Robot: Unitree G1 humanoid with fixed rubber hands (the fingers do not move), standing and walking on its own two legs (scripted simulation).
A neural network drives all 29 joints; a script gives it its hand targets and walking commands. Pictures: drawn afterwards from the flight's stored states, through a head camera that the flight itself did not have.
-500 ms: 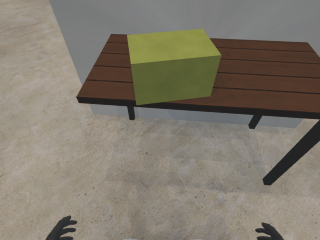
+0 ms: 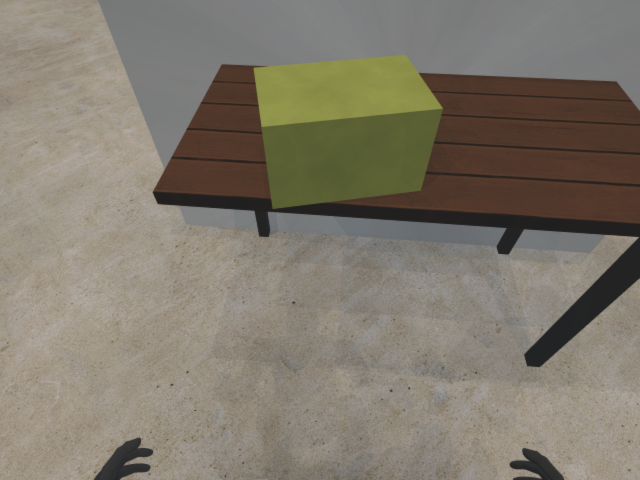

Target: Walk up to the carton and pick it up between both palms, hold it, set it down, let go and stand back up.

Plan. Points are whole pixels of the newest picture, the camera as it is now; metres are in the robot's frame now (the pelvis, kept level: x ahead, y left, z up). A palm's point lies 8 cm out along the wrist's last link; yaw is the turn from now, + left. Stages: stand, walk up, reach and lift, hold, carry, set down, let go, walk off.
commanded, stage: walk up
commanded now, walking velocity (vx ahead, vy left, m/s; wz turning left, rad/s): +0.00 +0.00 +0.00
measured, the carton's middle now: (339, 131) +0.70 -0.02 +0.04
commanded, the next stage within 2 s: none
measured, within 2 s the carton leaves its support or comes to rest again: neither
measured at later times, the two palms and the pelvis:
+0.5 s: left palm (100, 477) +0.13 +0.28 -0.07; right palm out of the picture +0.12 -0.36 -0.12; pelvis +0.05 -0.05 +0.00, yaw -1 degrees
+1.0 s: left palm (81, 435) +0.19 +0.34 -0.09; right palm (520, 369) +0.29 -0.30 -0.12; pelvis +0.16 +0.00 -0.01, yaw +0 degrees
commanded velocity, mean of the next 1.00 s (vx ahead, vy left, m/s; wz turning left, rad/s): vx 0.00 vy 0.00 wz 0.00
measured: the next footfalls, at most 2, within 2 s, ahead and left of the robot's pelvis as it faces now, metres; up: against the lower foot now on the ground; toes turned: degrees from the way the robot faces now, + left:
left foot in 0.96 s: +0.28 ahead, +0.10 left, +0.00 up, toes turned +1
right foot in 1.36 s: +0.29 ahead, -0.11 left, +0.00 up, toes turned +1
